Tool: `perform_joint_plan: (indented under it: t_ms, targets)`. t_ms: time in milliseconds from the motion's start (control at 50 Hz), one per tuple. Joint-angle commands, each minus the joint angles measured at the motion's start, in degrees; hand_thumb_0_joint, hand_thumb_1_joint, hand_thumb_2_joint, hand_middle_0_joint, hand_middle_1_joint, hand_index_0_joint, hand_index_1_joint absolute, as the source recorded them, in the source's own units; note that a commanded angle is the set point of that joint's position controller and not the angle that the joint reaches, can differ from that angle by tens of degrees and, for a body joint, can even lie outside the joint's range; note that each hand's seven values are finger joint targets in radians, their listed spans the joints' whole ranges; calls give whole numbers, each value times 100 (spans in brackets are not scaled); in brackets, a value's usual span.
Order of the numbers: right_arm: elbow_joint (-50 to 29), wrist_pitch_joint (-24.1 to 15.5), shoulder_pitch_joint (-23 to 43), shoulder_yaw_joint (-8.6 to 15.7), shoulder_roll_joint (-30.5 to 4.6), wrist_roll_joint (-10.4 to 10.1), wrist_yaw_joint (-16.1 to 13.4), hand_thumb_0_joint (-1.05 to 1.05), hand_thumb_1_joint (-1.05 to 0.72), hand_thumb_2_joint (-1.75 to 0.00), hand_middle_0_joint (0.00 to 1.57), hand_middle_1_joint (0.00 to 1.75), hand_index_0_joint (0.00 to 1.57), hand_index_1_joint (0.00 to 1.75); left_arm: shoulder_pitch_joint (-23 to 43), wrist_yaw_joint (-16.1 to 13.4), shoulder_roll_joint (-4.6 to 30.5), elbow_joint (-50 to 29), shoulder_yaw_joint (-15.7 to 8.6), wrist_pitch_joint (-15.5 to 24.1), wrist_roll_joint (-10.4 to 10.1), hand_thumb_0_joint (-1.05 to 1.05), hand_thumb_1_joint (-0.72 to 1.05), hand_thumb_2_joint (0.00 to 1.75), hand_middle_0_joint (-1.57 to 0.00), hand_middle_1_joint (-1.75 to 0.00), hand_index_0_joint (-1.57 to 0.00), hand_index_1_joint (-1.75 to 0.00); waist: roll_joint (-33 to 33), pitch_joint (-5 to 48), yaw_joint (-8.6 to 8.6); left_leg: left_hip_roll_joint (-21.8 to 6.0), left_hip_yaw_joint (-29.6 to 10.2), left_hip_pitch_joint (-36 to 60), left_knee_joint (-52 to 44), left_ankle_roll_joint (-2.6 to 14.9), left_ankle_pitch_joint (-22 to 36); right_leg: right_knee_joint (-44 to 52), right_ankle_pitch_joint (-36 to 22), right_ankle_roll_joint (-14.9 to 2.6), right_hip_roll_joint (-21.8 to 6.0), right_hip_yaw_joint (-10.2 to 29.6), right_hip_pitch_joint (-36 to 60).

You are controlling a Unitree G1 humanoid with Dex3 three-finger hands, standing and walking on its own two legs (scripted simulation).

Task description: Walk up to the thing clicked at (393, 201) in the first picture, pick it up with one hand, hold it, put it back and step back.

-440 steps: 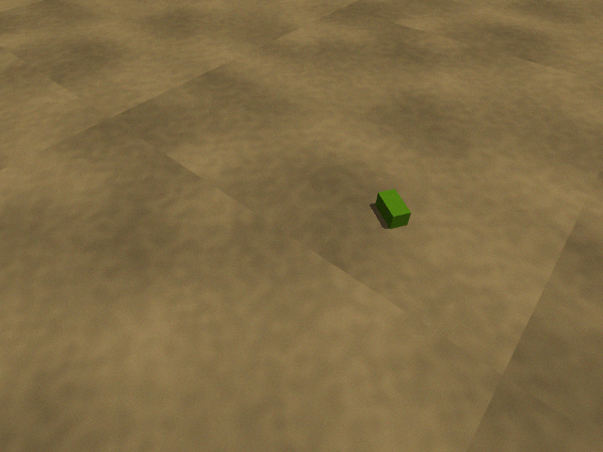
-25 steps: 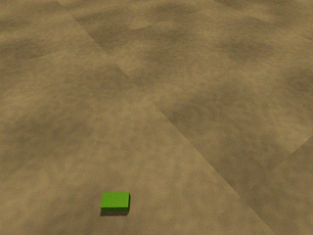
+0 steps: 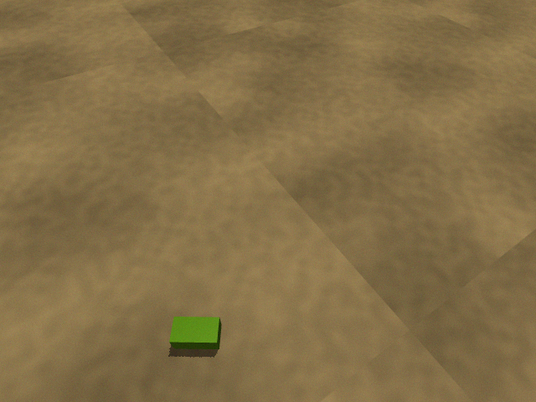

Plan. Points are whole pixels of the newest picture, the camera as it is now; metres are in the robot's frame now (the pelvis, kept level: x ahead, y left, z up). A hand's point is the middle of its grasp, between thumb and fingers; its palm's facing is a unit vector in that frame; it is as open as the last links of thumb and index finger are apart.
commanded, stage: walk up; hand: left
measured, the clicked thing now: (196, 333) +0.44 +0.24 -0.72
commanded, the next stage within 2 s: stand in 1.40 s
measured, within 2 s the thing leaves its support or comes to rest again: neither
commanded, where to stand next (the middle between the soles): +0.05 +0.01 m, yaw +0 degrees
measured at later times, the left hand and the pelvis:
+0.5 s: hand out of the picture +0.12 +0.23 -0.14, palm faces +0.01 -0.94 -0.33, open 7.4 cm; pelvis +0.02 -0.02 +0.01, yaw +0 degrees
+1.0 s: hand out of the picture +0.11 +0.24 -0.14, palm faces -0.01 -0.94 -0.35, open 7.4 cm; pelvis +0.02 -0.01 +0.02, yaw +0 degrees
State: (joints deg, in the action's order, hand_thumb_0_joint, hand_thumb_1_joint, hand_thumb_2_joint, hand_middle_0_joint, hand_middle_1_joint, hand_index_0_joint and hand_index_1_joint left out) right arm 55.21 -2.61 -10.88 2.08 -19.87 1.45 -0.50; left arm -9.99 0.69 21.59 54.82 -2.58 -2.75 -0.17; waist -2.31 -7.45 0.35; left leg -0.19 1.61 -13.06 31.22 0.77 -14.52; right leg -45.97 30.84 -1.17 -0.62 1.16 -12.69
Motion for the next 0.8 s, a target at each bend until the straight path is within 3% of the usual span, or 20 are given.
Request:
perform_joint_plan:
  t_ms: [0, 40, 80, 100, 120, 140, 160, 180, 200, 240, 260, 300, 360, 420, 780]
  targets:
    - [-468, -108, 232, 365, -1625, 72, -80, 0, -90, -90, 20, 30, 20, 30, -121, -20, 1033, -355, -259, 222, 2, 0, 90, 90, -20, -30, -20, -30, 1129, 462, 77, -1527, -1559, 362, -1457, 1102, 492, 143, 159, -90, -291, 313, -627]
    - [-481, -64, 387, 322, -1582, 89, -37, 0, -90, -90, 20, 30, 20, 30, -313, 9, 967, -187, -261, 276, 37, 0, 90, 90, -20, -30, -20, -30, 1285, 602, 71, -1275, -1192, 243, -1263, 939, 593, 1000, -377, 4, -166, -22, -120]
    - [-484, 46, 493, 268, -1468, -7, -2, 0, -90, -90, 20, 30, 20, 30, -546, -59, 850, 40, -259, 358, 91, 0, 90, 90, -20, -30, -20, -30, 1023, 808, 211, -1071, -810, -118, -656, 684, 1045, 2240, -1516, 29, 16, -288, 796]
    - [-470, 107, 532, 202, -1272, -85, 8, 0, -90, -90, 20, 30, 20, 30, -578, -104, 948, 108, -276, 399, 125, 0, 90, 90, -20, -30, -20, -30, 690, 802, 261, -883, -662, -312, -375, 461, 1000, 2593, -2078, 3, -57, -72, 1070]
    - [-500, 135, 429, 125, -1031, -165, 21, 0, -90, -90, 20, 30, 20, 30, -459, -137, 1249, 59, -326, 459, 167, 0, 90, 90, -20, -30, -20, -30, 39, 862, 158, -470, -358, -442, 78, 176, 699, 2885, -2462, -168, -648, 759, 1126]
    - [-438, 201, 431, 105, -862, -164, 19, 0, -90, -90, 20, 30, 20, 30, -123, -140, 1552, -36, -323, 489, 133, 0, 90, 90, -20, -30, -20, -30, -443, 587, 93, 17, -178, -422, 308, -56, -784, 3379, -1710, -581, -1483, 1785, 275]
    - [-240, 257, 263, 185, -1038, -144, 15, 0, -90, -90, 20, 30, 20, 30, 443, -109, 1662, -168, -300, 481, 150, 0, 90, 90, -20, -30, -20, -30, -413, 377, -69, -38, -291, 330, 679, -51, -1415, 3337, -1169, -952, -1737, 1874, -689]
    - [-113, 248, 67, 182, -1032, -135, 29, 0, -90, -90, 20, 30, 20, 30, 737, -98, 1476, -241, -263, 472, 138, 0, 90, 90, -20, -30, -20, -30, -324, 291, -223, -64, -362, 463, 440, -24, -1255, 3188, -1173, -882, -1543, 1542, -752]
    - [-40, 231, 46, 181, -1044, -136, 49, 0, -90, -90, 20, 30, 20, 30, 860, -98, 1348, -201, -225, 461, 106, 0, 90, 90, -20, -30, -20, -30, -386, 272, -263, -98, -376, 461, 44, -13, -842, 3038, -1381, -684, -1296, 1151, -597]
    - [83, 169, 88, 178, -1110, -113, 52, 0, -90, -90, 20, 30, 20, 30, 637, -93, 1156, -63, -160, 459, 74, 0, 90, 90, -20, -30, -20, -30, -449, 456, -194, -335, -601, 812, -822, 55, 457, 2788, -2038, -279, -904, 701, -450]
    - [73, 134, 180, 187, -1191, -87, 59, 0, -90, -90, 20, 30, 20, 30, 549, -78, 1131, 6, -157, 453, 51, 0, 90, 90, -20, -30, -20, -30, -336, 677, -112, -471, -817, 846, -936, 111, 820, 2673, -2196, -146, -684, 541, -165]
    - [99, 105, 421, 151, -1265, -114, 72, 0, -90, -90, 20, 30, 20, 30, 452, -80, 1089, 139, -153, 454, 20, 0, 90, 90, -20, -30, -20, -30, -139, 759, 28, -550, -833, 654, -906, 139, 972, 2831, -1869, -68, -569, 450, 228]
    - [241, 97, 466, 92, -1214, -135, 44, 0, -90, -90, 20, 30, 20, 30, 551, -106, 1113, 290, -158, 481, 19, 0, 90, 90, -20, -30, -20, -30, 122, 832, 18, -562, -732, 659, -1060, 73, 1503, 2680, -2810, -79, -593, 365, 658]
    - [340, 90, 539, 63, -1213, -127, 29, 0, -90, -90, 20, 30, 20, 30, 600, -116, 1096, 393, -135, 476, 8, 0, 90, 90, -20, -30, -20, -30, 251, 963, 37, -610, -714, 728, -1142, 82, 1815, 2682, -3143, -59, -591, 285, 860]
    - [465, 125, 813, 92, -1209, -106, 27, 0, -90, -90, 20, 30, 20, 30, 863, -119, 1076, 644, -70, 460, 57, 0, 90, 90, -20, -30, -20, -30, 299, 899, -25, -641, -662, 814, -1434, 71, 1528, 2960, -2965, 27, -573, 246, 866]
